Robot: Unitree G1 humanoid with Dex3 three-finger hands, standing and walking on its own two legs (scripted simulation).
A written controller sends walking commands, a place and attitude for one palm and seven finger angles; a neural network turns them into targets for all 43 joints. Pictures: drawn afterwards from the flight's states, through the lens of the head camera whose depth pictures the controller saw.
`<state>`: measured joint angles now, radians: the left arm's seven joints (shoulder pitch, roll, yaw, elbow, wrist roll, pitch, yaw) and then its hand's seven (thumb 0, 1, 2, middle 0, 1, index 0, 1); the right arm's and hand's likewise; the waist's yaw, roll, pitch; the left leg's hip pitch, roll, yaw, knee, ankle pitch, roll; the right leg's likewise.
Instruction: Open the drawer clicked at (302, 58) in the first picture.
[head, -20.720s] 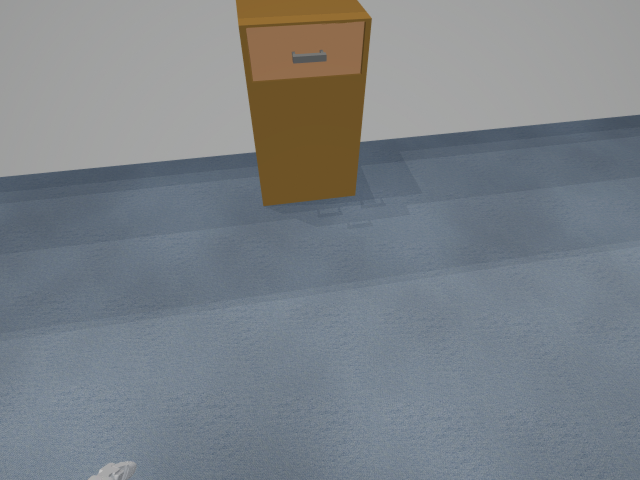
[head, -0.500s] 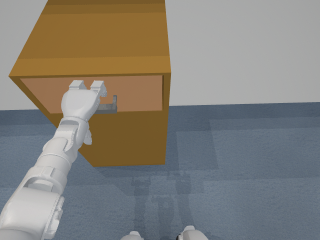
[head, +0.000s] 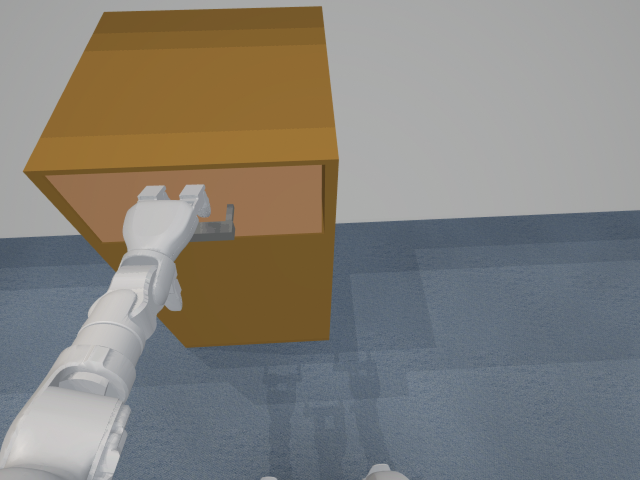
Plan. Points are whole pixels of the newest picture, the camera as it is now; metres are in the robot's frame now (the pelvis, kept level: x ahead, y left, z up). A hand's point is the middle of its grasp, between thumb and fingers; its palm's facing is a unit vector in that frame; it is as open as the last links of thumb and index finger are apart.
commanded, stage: move the hooked fingers above the handle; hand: left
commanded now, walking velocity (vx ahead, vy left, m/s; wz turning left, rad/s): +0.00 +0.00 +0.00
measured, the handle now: (198, 221) +0.50 +0.20 -0.04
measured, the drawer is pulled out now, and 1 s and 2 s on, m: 0.00 0.00 0.00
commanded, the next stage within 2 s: lower the fingers behind the handle in 0.64 s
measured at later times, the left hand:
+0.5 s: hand (194, 236) +0.44 +0.19 +0.00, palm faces -0.11 -0.04 -0.99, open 13.8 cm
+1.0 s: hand (178, 232) +0.44 +0.21 +0.01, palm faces -0.07 -0.02 -1.00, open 13.7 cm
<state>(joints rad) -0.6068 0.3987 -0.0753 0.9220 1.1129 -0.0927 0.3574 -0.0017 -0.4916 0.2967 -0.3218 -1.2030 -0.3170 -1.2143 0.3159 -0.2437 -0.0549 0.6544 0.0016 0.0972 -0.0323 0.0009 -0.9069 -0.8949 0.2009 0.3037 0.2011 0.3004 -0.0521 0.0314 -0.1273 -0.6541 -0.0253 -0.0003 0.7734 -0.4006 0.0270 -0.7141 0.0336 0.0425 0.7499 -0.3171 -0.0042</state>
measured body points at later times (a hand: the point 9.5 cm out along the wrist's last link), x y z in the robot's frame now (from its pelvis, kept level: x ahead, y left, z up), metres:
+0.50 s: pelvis +0.00 +0.00 +0.00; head +0.08 -0.01 +0.45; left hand +0.44 +0.19 +0.06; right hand +0.06 -0.26 -0.13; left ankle -0.02 +0.10 -0.71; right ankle +0.02 -0.12 -0.71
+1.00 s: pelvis +0.00 -0.01 +0.00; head +0.08 -0.03 +0.45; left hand +0.44 +0.21 +0.06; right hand +0.06 -0.27 -0.13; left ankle -0.02 +0.10 -0.71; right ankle +0.02 -0.12 -0.71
